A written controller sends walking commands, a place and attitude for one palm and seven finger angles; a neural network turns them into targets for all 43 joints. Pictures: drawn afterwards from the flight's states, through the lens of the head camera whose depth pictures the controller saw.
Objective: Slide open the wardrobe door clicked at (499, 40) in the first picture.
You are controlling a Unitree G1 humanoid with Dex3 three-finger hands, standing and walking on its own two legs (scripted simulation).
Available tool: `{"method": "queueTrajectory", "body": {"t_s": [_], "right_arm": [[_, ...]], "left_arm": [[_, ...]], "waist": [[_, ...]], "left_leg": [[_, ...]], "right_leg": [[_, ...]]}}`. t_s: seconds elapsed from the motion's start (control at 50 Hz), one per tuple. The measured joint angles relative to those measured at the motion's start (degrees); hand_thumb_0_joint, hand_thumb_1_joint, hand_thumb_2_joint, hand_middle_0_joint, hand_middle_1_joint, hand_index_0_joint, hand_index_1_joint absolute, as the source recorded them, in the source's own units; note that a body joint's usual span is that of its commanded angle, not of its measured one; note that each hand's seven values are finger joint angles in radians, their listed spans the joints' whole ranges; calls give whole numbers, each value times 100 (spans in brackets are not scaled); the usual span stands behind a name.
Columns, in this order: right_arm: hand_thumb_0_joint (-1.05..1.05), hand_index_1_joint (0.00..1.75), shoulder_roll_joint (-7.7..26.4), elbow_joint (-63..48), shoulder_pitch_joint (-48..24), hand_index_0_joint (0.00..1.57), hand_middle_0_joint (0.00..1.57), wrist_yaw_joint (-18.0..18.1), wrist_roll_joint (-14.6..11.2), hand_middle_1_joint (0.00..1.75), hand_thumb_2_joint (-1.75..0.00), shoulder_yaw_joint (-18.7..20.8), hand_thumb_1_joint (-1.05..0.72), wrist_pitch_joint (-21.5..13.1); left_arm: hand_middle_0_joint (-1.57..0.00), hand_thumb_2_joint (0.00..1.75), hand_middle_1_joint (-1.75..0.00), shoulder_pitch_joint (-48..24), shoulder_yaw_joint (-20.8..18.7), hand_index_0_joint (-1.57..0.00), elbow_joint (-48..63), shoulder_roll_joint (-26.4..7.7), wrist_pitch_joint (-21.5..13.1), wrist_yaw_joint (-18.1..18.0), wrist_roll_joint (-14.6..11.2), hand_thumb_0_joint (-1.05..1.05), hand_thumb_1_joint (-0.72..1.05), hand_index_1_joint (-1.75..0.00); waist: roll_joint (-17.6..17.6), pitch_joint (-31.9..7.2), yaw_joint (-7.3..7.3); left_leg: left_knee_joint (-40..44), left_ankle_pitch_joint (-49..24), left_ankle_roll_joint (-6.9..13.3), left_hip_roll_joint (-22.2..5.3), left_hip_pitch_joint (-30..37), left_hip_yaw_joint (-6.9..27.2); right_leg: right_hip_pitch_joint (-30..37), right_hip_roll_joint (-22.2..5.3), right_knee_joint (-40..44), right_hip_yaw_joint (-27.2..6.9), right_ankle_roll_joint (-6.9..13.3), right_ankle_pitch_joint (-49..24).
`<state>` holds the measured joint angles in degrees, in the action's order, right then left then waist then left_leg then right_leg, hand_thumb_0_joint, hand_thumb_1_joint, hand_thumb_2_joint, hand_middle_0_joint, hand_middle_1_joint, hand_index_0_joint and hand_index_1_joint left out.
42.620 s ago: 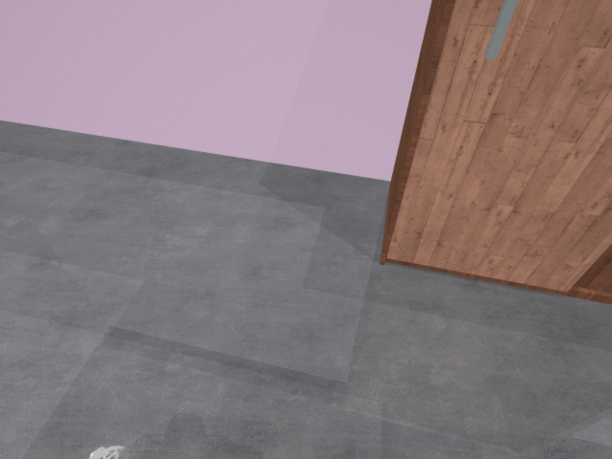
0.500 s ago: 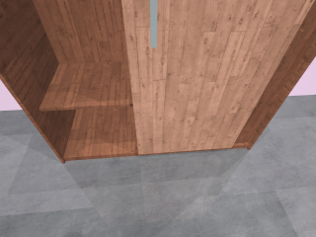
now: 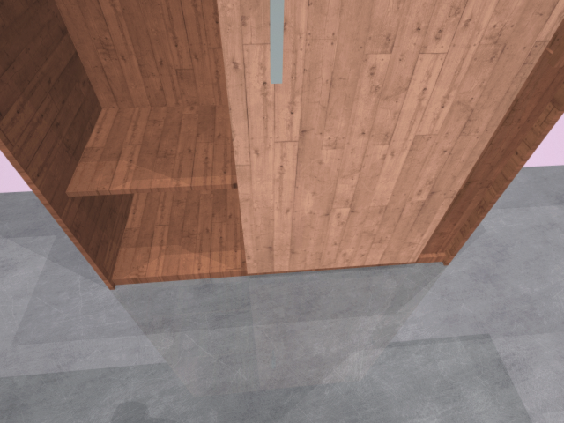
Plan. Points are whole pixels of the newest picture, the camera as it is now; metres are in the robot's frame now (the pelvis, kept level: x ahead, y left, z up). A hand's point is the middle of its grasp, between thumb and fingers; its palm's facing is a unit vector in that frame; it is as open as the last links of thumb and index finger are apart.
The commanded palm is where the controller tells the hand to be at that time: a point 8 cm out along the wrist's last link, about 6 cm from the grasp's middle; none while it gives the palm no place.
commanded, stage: look to check the result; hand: left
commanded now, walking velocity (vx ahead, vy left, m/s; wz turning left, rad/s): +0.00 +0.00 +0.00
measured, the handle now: (275, 30) +0.73 +0.06 +0.21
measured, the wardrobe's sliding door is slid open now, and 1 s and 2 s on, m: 0.53 0.53 0.53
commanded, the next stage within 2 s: stand and wait in 0.20 s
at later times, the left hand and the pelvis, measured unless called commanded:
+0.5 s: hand out of the picture +0.02 +0.19 -0.18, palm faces -0.01 -0.98 -0.19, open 7.3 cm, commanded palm none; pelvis +0.00 +0.01 +0.00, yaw +0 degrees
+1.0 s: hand out of the picture +0.03 +0.22 -0.17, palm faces -0.02 -0.97 -0.24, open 7.3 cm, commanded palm none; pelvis +0.00 +0.01 +0.00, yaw +0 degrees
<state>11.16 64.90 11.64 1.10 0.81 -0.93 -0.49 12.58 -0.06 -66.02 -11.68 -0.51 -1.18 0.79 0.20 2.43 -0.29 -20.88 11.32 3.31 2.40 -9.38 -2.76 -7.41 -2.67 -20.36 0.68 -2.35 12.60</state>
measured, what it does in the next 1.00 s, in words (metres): stands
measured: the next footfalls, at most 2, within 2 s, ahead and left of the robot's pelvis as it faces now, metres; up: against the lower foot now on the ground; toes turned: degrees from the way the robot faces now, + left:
none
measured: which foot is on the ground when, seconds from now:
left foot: down 0.00-1.00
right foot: down 0.00-1.00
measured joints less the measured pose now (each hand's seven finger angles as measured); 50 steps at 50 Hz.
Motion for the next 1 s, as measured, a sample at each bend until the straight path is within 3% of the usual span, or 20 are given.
{"method": "queueTrajectory", "body": {"t_s": [0.42,1.0], "right_arm": [[0,30,2,-1,-6,20,20,12,2,30,-90,9,-91,-36],[0,30,300,-33,-176,20,20,-23,-6,30,-90,66,-91,-41]], "left_arm": [[-20,90,-30,-25,29,-20,27,94,-20,10,4,0,91,-30],[-20,90,-30,-233,-23,-20,25,-249,-8,53,18,0,91,-30]], "waist": [[95,-57,0],[72,49,-5]], "left_leg": [[57,11,48,48,119,-32],[221,-136,78,95,149,-45]], "right_leg": [[116,-48,65,-31,-50,-4],[108,-92,149,-45,-77,-111]]}}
